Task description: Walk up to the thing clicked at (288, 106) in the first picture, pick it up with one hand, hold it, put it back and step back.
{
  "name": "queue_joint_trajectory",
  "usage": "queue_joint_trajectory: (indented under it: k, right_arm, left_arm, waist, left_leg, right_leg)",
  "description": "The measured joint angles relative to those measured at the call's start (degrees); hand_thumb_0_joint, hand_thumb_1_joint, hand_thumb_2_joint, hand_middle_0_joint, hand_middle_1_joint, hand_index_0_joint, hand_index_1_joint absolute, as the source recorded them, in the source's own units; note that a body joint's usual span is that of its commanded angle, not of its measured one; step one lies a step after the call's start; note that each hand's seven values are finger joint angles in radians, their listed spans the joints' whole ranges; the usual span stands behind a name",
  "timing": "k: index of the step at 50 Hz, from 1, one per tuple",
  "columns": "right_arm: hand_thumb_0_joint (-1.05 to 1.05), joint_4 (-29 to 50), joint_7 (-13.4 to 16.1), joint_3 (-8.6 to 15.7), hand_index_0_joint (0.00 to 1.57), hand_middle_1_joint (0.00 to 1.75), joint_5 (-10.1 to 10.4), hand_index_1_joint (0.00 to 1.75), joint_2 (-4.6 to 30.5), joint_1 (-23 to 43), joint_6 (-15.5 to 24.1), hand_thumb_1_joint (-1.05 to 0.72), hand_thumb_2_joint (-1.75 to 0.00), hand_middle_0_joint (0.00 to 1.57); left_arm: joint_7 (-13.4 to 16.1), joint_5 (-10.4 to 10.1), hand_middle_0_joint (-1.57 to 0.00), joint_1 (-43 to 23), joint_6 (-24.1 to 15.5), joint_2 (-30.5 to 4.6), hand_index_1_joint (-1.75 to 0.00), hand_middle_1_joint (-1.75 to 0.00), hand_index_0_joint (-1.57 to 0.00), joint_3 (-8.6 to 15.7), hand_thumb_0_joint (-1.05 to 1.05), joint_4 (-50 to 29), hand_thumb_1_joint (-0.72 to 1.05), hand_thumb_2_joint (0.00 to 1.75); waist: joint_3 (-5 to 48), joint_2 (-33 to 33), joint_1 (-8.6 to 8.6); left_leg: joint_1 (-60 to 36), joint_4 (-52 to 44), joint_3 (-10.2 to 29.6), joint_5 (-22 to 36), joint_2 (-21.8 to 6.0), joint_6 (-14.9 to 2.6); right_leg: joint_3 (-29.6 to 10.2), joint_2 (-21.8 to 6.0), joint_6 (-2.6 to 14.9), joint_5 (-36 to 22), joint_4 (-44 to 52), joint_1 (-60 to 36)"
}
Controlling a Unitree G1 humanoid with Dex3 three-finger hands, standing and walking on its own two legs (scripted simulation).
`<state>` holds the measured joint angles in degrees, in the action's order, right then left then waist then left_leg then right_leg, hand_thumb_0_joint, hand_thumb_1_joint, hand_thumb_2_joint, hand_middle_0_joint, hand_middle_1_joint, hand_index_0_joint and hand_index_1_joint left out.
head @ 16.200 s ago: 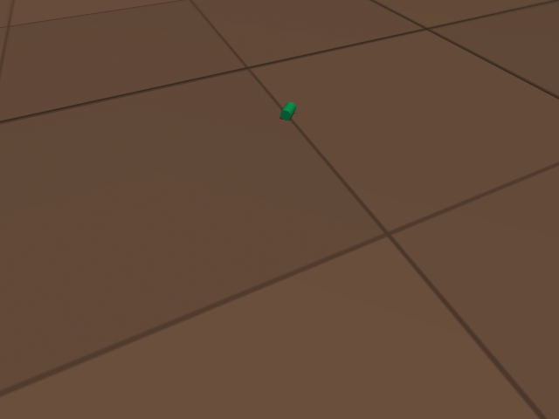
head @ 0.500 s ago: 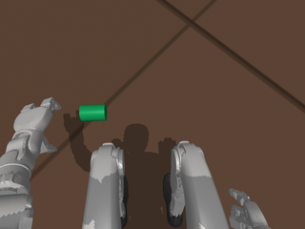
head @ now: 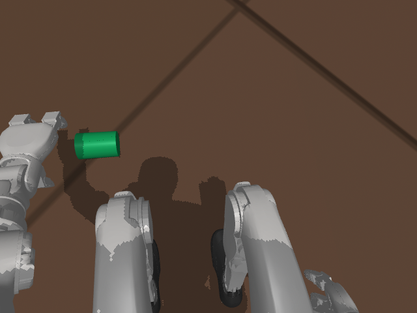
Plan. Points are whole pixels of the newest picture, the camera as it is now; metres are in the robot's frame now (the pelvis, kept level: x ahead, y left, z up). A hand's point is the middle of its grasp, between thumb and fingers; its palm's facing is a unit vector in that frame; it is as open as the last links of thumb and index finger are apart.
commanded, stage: rise first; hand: left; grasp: from above
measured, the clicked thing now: (98, 144) +0.48 +0.25 -0.33
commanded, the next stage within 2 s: none
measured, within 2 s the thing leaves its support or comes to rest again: neither
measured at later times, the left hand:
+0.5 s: hand (53, 150) +0.43 +0.31 -0.20, palm faces -0.45 -0.04 -0.89, open 13.2 cm
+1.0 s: hand (60, 147) +0.44 +0.30 -0.21, palm faces -0.45 -0.04 -0.89, open 13.6 cm
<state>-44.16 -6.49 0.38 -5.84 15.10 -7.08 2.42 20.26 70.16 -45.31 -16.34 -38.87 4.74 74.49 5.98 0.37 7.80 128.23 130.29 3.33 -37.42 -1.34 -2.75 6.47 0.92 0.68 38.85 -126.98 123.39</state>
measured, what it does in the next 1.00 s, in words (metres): stands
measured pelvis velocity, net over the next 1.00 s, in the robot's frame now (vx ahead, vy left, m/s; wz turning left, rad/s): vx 0.01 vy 0.00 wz -0.04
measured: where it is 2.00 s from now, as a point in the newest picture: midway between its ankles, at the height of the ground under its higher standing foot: (189, 285)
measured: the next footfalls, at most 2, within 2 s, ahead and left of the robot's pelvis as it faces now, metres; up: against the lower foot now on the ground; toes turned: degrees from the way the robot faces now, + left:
none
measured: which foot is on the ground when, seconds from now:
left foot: down 0.00-1.00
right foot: down 0.00-1.00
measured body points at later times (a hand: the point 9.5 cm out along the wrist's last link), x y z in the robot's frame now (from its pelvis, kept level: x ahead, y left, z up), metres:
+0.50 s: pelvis +0.01 +0.00 -0.02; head +0.25 +0.06 +0.35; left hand +0.45 +0.31 -0.14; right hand +0.08 -0.28 -0.14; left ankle +0.09 +0.11 -0.33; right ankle +0.10 -0.11 -0.33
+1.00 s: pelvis +0.01 +0.00 -0.03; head +0.25 +0.06 +0.34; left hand +0.46 +0.30 -0.16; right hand +0.07 -0.28 -0.14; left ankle +0.09 +0.11 -0.33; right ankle +0.10 -0.11 -0.33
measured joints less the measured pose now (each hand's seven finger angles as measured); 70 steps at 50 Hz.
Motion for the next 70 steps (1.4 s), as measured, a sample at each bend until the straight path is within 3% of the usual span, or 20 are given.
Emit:
queue_joint_trajectory:
  k: [14,53,70]
  right_arm:
    - [0.0,-0.12,-0.26,-1.26,0.2,0.3,-1.76,0.3,-0.36,1.33,0.08,-0.92,-0.91,0.2]
    - [0.0,1.03,-0.77,-3.04,0.2,0.3,-1.74,0.3,0.32,-0.19,0.59,-0.92,-0.91,0.2]
    - [0.0,0.51,-0.77,-3.58,0.2,0.3,-2.35,0.3,0.54,-0.34,1.42,-0.91,-0.91,0.2]
  left_arm:
    - [3.48,2.92,-0.25,-2.61,-0.6,-2.09,-0.84,-0.85,-0.25,0.92,0.0,2.97,-0.35,0.85]
    - [3.78,1.58,-0.19,-3.26,1.64,-3.07,-0.9,-0.9,-0.18,0.69,0.0,3.69,-0.44,0.93]
    - [5.96,2.86,-0.16,-3.43,1.38,-3.54,-0.93,-0.93,-0.15,1.51,0.0,5.79,-0.48,0.97]
  waist:
    - [-1.77,0.52,0.73]
    - [-3.53,0.82,2.92]
    - [-3.62,1.31,3.87]
  left_leg:
    - [2.27,3.25,0.81,-1.05,-0.66,0.37]
    - [4.12,6.32,1.72,-1.66,-1.01,0.3]
    - [4.97,7.39,2.02,-1.18,-0.97,0.51]
  right_leg:
    - [0.83,0.59,0.53,0.34,-2.92,2.64]
    - [1.7,1.03,0.46,0.36,-5.22,4.3]
    - [2.01,0.99,0.67,-0.18,-6.24,5.15]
